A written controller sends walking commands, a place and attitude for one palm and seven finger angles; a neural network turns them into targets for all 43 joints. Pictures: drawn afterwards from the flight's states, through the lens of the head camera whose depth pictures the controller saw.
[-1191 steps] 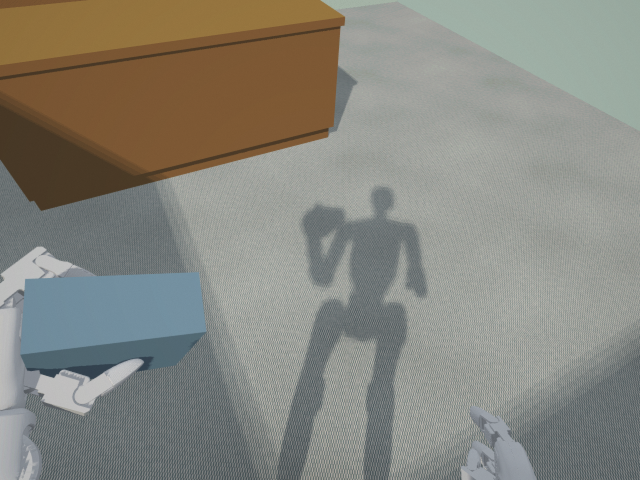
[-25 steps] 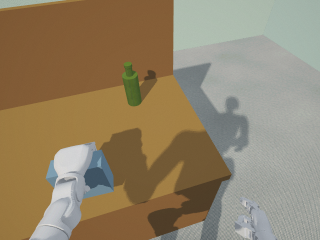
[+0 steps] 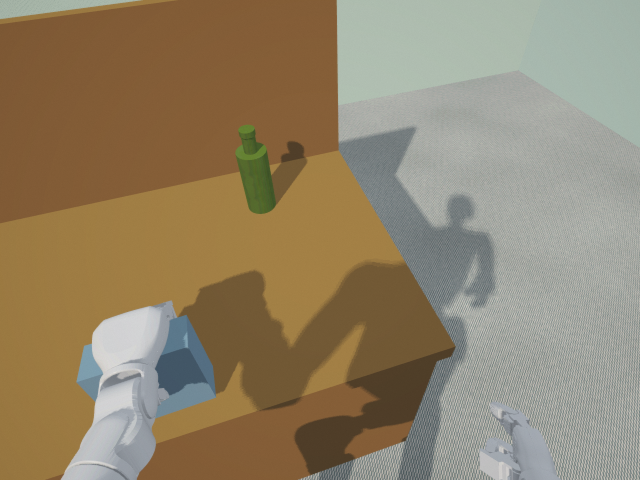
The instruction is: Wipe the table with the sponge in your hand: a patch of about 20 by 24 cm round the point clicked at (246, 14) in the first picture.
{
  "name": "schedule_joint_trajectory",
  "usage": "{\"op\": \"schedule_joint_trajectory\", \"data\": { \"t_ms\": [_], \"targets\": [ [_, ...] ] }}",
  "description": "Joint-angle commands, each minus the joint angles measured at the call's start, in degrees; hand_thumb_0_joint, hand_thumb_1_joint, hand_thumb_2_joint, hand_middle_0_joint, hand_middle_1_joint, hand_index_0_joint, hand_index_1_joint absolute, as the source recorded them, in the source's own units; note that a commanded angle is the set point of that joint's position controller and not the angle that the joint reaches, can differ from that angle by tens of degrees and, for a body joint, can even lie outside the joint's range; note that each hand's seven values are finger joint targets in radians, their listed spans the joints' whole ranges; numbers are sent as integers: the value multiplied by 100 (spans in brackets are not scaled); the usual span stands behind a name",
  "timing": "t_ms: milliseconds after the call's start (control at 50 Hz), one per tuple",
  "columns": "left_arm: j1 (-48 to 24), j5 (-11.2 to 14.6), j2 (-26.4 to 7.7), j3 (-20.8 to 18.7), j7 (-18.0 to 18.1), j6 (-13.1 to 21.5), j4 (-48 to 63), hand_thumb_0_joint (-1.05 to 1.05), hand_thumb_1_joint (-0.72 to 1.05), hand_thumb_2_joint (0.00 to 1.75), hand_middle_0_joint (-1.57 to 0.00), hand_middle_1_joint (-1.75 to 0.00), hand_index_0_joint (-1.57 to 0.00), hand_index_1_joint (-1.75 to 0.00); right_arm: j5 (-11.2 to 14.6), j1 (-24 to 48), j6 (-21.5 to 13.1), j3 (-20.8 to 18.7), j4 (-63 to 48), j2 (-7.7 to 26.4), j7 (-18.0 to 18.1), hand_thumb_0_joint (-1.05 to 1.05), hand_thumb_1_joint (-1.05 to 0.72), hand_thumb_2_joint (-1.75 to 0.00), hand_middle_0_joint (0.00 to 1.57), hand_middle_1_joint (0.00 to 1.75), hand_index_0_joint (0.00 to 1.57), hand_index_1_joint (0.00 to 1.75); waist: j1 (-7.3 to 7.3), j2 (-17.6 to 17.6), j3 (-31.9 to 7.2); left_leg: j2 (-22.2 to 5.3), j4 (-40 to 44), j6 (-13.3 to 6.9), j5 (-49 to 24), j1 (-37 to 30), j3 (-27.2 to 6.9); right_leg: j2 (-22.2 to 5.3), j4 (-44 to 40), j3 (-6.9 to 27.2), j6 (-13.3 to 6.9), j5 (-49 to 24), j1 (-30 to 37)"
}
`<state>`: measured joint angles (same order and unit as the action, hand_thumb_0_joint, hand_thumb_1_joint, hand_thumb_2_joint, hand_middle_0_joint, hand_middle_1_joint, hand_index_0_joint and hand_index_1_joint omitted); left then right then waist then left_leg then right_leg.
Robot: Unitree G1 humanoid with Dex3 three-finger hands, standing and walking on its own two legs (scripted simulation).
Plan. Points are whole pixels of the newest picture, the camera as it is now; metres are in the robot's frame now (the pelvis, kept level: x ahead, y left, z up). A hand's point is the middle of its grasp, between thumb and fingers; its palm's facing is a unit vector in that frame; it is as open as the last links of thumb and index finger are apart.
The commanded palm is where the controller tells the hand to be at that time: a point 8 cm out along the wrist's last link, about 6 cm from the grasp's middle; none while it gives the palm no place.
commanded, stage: lower the sponge onto the table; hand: left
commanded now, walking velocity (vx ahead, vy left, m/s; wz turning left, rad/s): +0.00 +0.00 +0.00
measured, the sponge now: (159, 381) +0.25 +0.28 -0.07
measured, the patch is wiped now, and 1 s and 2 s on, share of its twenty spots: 0.00 0.10 0.35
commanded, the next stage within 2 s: wipe forward along the first lane in 0.24 s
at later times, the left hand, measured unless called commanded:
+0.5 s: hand (151, 357) +0.26 +0.28 -0.02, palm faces -0.13 -0.05 -0.99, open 10.0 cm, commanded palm +0.25 +0.29 +0.02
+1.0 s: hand (147, 323) +0.31 +0.31 -0.02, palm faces -0.13 +0.01 -0.99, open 10.0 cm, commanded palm +0.30 +0.31 +0.01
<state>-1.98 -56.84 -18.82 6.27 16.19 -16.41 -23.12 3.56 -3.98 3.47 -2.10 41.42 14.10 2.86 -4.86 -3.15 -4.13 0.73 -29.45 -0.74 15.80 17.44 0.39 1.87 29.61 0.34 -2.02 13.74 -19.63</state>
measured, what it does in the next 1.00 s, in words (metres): stands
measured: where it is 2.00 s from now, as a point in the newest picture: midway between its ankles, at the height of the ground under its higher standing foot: outside the picture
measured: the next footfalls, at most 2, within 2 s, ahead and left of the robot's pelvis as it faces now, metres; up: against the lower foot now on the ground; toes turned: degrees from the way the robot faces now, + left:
none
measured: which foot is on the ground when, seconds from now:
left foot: down 0.00-1.00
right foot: down 0.00-1.00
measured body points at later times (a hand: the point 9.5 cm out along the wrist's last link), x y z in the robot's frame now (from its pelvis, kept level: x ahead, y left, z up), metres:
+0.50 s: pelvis -0.02 -0.01 -0.01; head +0.00 -0.03 +0.44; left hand +0.26 +0.28 +0.03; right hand +0.16 -0.25 -0.12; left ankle -0.01 +0.11 -0.74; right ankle +0.01 -0.10 -0.74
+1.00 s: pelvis -0.04 -0.01 -0.03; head +0.01 -0.03 +0.42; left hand +0.32 +0.31 +0.03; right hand +0.07 -0.28 -0.16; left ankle -0.01 +0.11 -0.74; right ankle +0.01 -0.10 -0.74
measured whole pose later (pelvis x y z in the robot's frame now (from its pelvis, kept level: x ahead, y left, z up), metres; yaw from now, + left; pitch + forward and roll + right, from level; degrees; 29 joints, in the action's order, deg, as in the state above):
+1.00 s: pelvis -0.04 -0.01 -0.03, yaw +0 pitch +12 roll +0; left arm -27.8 -58.8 -28.1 -1.2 18.7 -5.3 -54.2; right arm 3.9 -11.8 2.5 -2.0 42.8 15.8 4.6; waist 0.1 -2.8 -6.5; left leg -0.3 -42.3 -0.6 17.2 37.8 -1.1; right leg 3.0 40.2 -1.4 -3.0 13.8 -38.9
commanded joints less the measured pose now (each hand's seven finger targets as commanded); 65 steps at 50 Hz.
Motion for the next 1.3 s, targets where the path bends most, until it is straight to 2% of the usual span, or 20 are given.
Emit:
{"op": "schedule_joint_trajectory", "data": {
  "t_ms": [0,60,120,240,420,460,520,560,620,660,740,760,820,860,900,1000,1100,1160,1220,1280],
  "targets": [
    [-1746,-175,-1107,-354,185,-194,867,0,10,130,-120,-160,-120,-160,5,888,-216,-163,-888,718,89,0,-90,-90,20,30,20,30,59,310,-1044,125,277,-136,-970,-279,-339,-77,-416,380,-223,-951,514],
    [-2081,-257,-1478,-634,215,-33,847,0,10,130,-120,-160,-120,-160,-36,775,-226,-180,-820,737,147,0,-90,-90,20,30,20,30,77,146,-1216,143,212,-168,-846,-329,-361,-42,-407,463,-236,-790,482],
    [-1823,-244,-1186,-453,184,71,521,0,10,130,-120,-160,-120,-160,-29,702,-241,-183,-826,685,167,0,-90,-90,20,30,20,30,103,360,-1221,156,143,-175,-792,-185,-300,-62,-391,429,-206,-878,478],
    [-1386,-182,-1184,-572,229,175,226,0,10,130,-120,-160,-120,-160,-23,625,-230,-209,-858,723,141,0,-90,-90,20,30,20,30,58,542,-1136,164,99,-159,-739,113,-296,-68,-336,489,-204,-1020,467],
    [-2399,-305,-1568,-676,291,192,-515,0,10,130,-120,-160,-120,-160,10,414,-206,-186,-723,780,242,0,-90,-90,20,30,20,30,262,611,-778,165,41,-197,21,520,-222,-81,-428,475,-146,147,-79],
    [-2556,-365,-1866,-930,314,255,-693,0,10,130,-120,-160,-120,-160,9,326,-180,-203,-657,818,267,0,-90,-90,20,30,20,30,248,530,-868,176,6,-183,70,590,-240,-57,-381,524,-166,239,-124],
    [-2738,-355,-1650,-709,302,399,-1065,0,10,130,-120,-160,-120,-160,13,196,-211,-202,-649,797,303,0,-90,-90,20,30,20,30,356,677,-887,151,-122,-194,155,789,-165,-95,-335,468,-113,241,-238],
    [-2823,-380,-1926,-954,328,454,-1347,0,10,130,-120,-160,-120,-160,10,91,-189,-214,-598,852,301,0,-90,-90,20,30,20,30,335,646,-939,153,-146,-177,237,936,-212,-66,-273,508,-134,375,-304],
    [-2967,-341,-1721,-768,352,577,-1522,0,10,130,-120,-160,-120,-160,12,-15,-223,-227,-621,830,291,0,-90,-90,20,30,20,30,394,614,-1193,108,-292,-185,144,998,-141,-110,-169,420,-96,155,-318],
    [-2839,-366,-2003,-1041,389,586,-1772,0,10,130,-120,-160,-120,-160,1,-90,-201,-239,-590,880,278,0,-90,-90,20,30,20,30,346,625,-1281,131,-350,-183,138,1157,-163,-90,-143,513,-108,104,-265],
    [-3230,-357,-1987,-948,442,725,-2037,0,10,130,-120,-160,-120,-160,0,-240,-226,-243,-589,882,271,0,-90,-90,20,30,20,30,499,826,-1176,94,-509,-214,302,1469,-107,-136,-104,482,-38,202,-431],
    [-3318,-363,-2340,-1241,471,734,-2147,0,10,130,-120,-160,-120,-160,-3,-281,-209,-238,-536,934,268,0,-90,-90,20,30,20,30,472,846,-1159,93,-504,-209,399,1561,-145,-108,-99,517,-56,404,-477],
    [-3688,-392,-2166,-948,507,809,-2343,0,10,130,-120,-160,-120,-160,9,-388,-267,-225,-549,913,271,0,-90,-90,20,30,20,30,623,818,-1029,82,-603,-229,681,1778,-85,-149,-115,473,-8,793,-736],
    [-3850,-418,-2483,-1169,534,823,-2573,0,10,130,-120,-160,-120,-160,2,-475,-268,-236,-463,975,263,0,-90,-90,20,30,20,30,640,892,-1028,70,-680,-236,791,1929,-100,-129,-93,506,-18,973,-841],
    [-3885,-390,-2373,-1016,533,841,-2770,0,10,130,-120,-160,-120,-160,12,-571,-294,-226,-498,959,261,0,-90,-90,20,30,20,30,666,910,-1129,78,-771,-248,888,2076,-57,-156,-70,489,9,1098,-859],
    [-4184,-356,-2500,-1029,517,929,-2936,0,10,130,-120,-160,-120,-160,12,-764,-304,-235,-488,977,214,0,-90,-90,20,30,20,30,658,589,-1569,47,-932,-247,760,2165,-56,-143,145,439,-13,825,-866],
    [-4606,-366,-2547,-882,481,955,-3195,0,10,130,-120,-160,-120,-160,28,-895,-310,-207,-487,1016,205,0,-90,-90,20,30,20,30,847,753,-1427,34,-1051,-274,975,2460,-56,-134,122,472,13,1050,-1050],
    [-4689,-339,-3018,-1251,474,1009,-3319,0,10,130,-120,-160,-120,-160,6,-960,-303,-206,-426,1090,199,0,-90,-90,20,30,20,30,793,809,-1558,23,-1151,-291,937,2627,-64,-111,185,505,-1,1009,-998],
    [-5077,-426,-2915,-974,448,1077,-3413,0,10,130,-120,-160,-120,-160,24,-1069,-343,-180,-452,1084,187,0,-90,-90,20,30,20,30,949,670,-1438,11,-1226,-285,1090,2758,-74,-115,258,465,4,1139,-1257],
    [-5136,-454,-3207,-1132,405,1071,-3522,0,10,130,-120,-160,-120,-160,25,-1151,-313,-171,-452,1111,171,0,-90,-90,20,30,20,30,899,510,-1647,17,-1272,-301,1050,2764,-80,-90,341,444,-11,1080,-1230]
  ]
}}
